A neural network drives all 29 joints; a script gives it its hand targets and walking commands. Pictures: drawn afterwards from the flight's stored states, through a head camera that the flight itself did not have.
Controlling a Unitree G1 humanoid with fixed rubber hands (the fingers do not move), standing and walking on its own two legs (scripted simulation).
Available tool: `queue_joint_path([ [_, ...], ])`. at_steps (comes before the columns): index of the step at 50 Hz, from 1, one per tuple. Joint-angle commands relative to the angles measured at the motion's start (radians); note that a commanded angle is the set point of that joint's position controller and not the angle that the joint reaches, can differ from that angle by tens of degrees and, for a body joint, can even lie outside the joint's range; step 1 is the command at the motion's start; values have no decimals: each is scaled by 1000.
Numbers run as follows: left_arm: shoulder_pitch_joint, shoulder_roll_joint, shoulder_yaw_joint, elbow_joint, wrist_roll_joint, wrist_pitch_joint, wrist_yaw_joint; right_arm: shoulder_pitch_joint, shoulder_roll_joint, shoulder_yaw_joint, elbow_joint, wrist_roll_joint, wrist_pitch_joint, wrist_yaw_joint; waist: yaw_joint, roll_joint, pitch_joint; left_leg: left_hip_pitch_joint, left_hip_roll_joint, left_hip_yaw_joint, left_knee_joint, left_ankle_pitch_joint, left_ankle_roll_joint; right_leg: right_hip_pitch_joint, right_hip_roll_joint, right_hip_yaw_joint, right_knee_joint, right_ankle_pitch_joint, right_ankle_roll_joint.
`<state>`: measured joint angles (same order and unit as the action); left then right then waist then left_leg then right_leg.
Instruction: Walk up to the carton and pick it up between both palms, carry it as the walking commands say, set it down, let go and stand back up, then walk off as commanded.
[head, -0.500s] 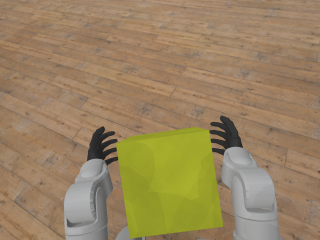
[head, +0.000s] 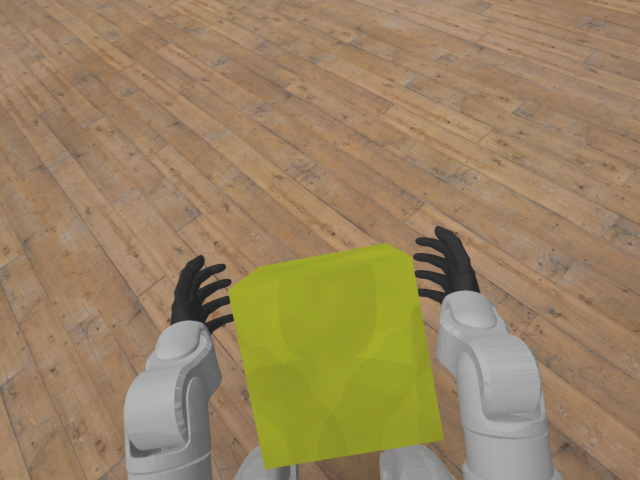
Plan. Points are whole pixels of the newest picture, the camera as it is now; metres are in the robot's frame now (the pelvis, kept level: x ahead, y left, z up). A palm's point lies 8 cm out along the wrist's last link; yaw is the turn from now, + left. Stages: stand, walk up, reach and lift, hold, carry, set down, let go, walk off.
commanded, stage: carry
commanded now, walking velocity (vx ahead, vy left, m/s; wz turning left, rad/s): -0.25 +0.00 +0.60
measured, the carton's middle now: (335, 338) +0.31 -0.02 -0.06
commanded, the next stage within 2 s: none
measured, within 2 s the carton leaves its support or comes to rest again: neither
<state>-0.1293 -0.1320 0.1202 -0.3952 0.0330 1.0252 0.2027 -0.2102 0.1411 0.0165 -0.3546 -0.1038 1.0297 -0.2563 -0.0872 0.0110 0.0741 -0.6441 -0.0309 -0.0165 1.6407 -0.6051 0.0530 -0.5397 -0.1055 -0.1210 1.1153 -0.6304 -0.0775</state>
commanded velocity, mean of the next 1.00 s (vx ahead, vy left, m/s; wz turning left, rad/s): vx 0.35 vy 0.00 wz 0.02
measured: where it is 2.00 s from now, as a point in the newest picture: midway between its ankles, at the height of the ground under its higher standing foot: (416, 342)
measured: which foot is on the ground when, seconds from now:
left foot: up 0.00-0.14, down 0.16-0.34, up 0.36-0.72, down 0.74-0.92, up 0.94-1.00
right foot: down 0.00-0.14, up 0.16-0.32, down 0.34-0.80, up 0.82-0.88, down 0.90-1.00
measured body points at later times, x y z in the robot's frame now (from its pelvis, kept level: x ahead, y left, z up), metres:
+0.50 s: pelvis +0.16 -0.24 +0.03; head +0.19 -0.29 +0.47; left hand +0.43 -0.06 +0.12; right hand +0.47 -0.36 +0.09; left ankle +0.11 -0.06 -0.59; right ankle +0.19 -0.31 -0.67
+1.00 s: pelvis +0.21 -0.33 +0.06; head +0.18 -0.34 +0.51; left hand +0.45 -0.14 +0.18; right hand +0.50 -0.44 +0.17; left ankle +0.18 -0.17 -0.63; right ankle +0.24 -0.37 -0.67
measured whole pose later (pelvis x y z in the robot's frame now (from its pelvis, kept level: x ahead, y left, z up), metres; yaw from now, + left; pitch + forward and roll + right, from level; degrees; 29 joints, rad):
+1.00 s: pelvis +0.21 -0.33 +0.06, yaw +9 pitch +0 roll +3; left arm -0.15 -0.13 0.09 -0.44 0.03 1.30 0.23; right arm -0.17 0.14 0.00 -0.40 -0.10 1.26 -0.26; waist -0.01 -0.04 -0.10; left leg -0.38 0.03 0.04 0.82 -0.31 0.07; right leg -0.31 -0.03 -0.14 0.58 -0.28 -0.08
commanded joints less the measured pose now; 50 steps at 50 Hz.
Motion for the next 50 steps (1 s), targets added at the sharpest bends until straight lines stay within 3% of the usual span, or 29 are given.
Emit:
queue_joint_path([
  [1, -350, -688, -501, -201, -238, -62, -198, -321, 882, 582, -88, 374, -50, 226, 140, -297, -573, -407, -49, 191, -50, -49, -8, 1074, -195, 306, -479, 2186, 197],
  [4, -411, -730, -593, -278, -304, -40, -202, -240, 854, 522, -90, 322, -46, 208, 113, -162, -540, -169, -98, 333, -470, 62, 23, 929, -124, 138, -524, 2225, 325],
  [5, -411, -737, -604, -277, -308, -25, -205, -223, 845, 497, -87, 301, -38, 201, 91, -168, -541, 92, -137, 458, -768, 85, 31, 784, -42, -24, -489, 2423, 436],
  [6, -434, -732, -613, -312, -310, -20, -206, -163, 840, 453, -80, 290, -29, 192, 43, -215, -562, 393, -160, 576, -1120, 93, 59, 566, 31, -158, -221, 2777, 627],
  [7, -441, -712, -588, -272, -312, -12, -215, -128, 825, 430, -74, 273, -27, 185, -78, -201, -559, 816, -47, 478, -1385, 303, 177, 94, 88, -193, 392, 2699, 800],
  [8, -459, -758, -626, -300, -361, -2, -218, -217, 898, 455, -76, 289, -16, 200, -49, 460, -645, 1049, 449, -349, -1078, 990, 364, -410, 91, 114, 1025, 165, 494],
  [9, -427, -739, -680, -302, -388, 37, -223, -189, 875, 487, -65, 302, 17, 198, 34, 383, -687, 967, 444, -505, -963, 1523, 382, -361, 23, 392, 963, -233, 277],
  [10, -474, -719, -655, -325, -368, 38, -227, -200, 868, 470, -66, 271, 32, 201, 6, 210, -555, 840, 389, -527, -963, 1526, 371, -420, 66, 418, 825, -254, 209],
  [12, -533, -738, -588, -164, -326, 66, -230, -409, 850, 483, -88, 272, 54, 215, 22, 40, -342, 419, 429, -533, -1014, 853, 298, -293, -40, 440, 381, -349, 108],
  [13, -506, -761, -563, -94, -294, 80, -221, -433, 844, 484, -76, 278, 66, 221, 56, 132, -285, 289, 341, -362, -1058, 629, 217, -172, -56, 385, 84, -389, 95],
  [15, -502, -742, -528, -57, -259, 85, -211, -430, 862, 484, -12, 306, 70, 237, 63, 230, -344, 314, 219, -154, -922, 789, 149, 30, 2, 176, -362, -96, 126],
  [16, -471, -743, -524, -41, -253, 89, -203, -372, 869, 484, 33, 309, 77, 229, 81, 213, -450, 363, 160, -90, -798, 866, 131, 188, 42, 79, -582, 164, 148],
  [17, -431, -763, -524, -38, -263, 91, -208, -326, 869, 479, 38, 308, 74, 226, 91, 74, -521, 297, 104, -28, -705, 699, 86, 377, 10, 57, -716, 498, 154],
  [18, -376, -747, -512, -38, -259, 90, -211, -256, 884, 490, 43, 299, 74, 222, 76, -271, -523, 61, 11, 87, -528, 233, -6, 521, -258, 339, -724, 1033, 88],
  [19, -390, -767, -535, -92, -279, 74, -212, -330, 889, 521, -42, 320, 66, 225, 85, -471, -523, -80, -49, 111, -344, 63, -30, 588, -349, 563, -641, 1624, 40],
  [22, -438, -768, -505, -98, -262, 61, -210, -519, 940, 575, -105, 407, 54, 236, 105, -363, -498, -102, -3, 60, -312, 181, -13, 701, -227, 357, -524, 1743, 52],
  [29, -390, -750, -498, -142, -267, 45, -204, -377, 935, 571, -87, 380, 41, 212, 121, -274, -587, -148, -20, 178, -446, 132, 1, 920, -152, 296, -544, 1907, 161],
  [33, -435, -748, -550, -210, -305, 51, -205, -304, 914, 526, -73, 348, 45, 213, 120, -227, -610, 81, -42, 204, -774, 194, 16, 833, -115, 218, -570, 1798, 204],
  [37, -480, -822, -651, -354, -370, 99, -220, -341, 957, 548, -235, 360, 80, 216, 114, -258, -683, 555, -35, 205, -1258, 208, 60, 681, -103, 164, -721, 1323, 195],
  [38, -479, -832, -662, -354, -374, 116, -222, -324, 961, 542, -232, 365, 92, 219, 85, -187, -726, 792, 20, 116, -1308, 247, 105, 488, -79, 148, -638, 1220, 235],
  [40, -572, -828, -685, -416, -384, 154, -217, -290, 951, 493, -204, 354, 116, 209, 45, 153, -704, 1062, 286, -189, -1376, 191, 295, 100, 103, 0, -397, 941, 417],
  [41, -575, -843, -683, -461, -393, 168, -216, -300, 971, 494, -249, 369, 130, 208, 51, 387, -614, 1013, 435, -426, -1410, 230, 330, -66, 71, 144, -207, 289, 304],
  [42, -603, -839, -697, -466, -400, 174, -223, -306, 974, 500, -265, 357, 141, 212, 52, 385, -541, 833, 407, -476, -1412, 124, 289, -76, -5, 287, -223, 30, 179],
  [45, -553, -828, -653, -323, -358, 229, -212, -351, 933, 482, -175, 346, 210, 214, 108, 152, -430, 430, 241, -124, -1305, -85, 100, 329, -16, 168, -852, -15, 75],
  [46, -518, -812, -633, -262, -352, 249, -208, -308, 917, 469, -131, 336, 228, 209, 106, -34, -432, 259, 155, -16, -1095, 69, 67, 541, -69, 241, -953, -22, 57],
  [47, -468, -781, -600, -232, -345, 258, -199, -320, 907, 475, -133, 327, 243, 201, 128, -295, -430, 17, 42, 100, -862, 195, 20, 784, -214, 444, -1036, -48, 15],
  [48, -457, -781, -611, -220, -355, 267, -190, -296, 883, 463, -113, 318, 260, 197, 136, -324, -388, -151, 13, 151, -736, 210, -18, 856, -333, 556, -1091, 16, -16],
  [49, -479, -789, -618, -200, -348, 272, -186, -330, 879, 456, -88, 322, 261, 202, 131, -174, -372, -150, 43, 91, -633, 239, -11, 785, -370, 576, -1117, 21, -28],
  [50, -515, -801, -604, -161, -342, 267, -190, -375, 885, 454, -66, 332, 256, 213, 127, -122, -362, -130, 45, 74, -559, 284, 0, 721, -354, 537, -1101, 149, -14],
])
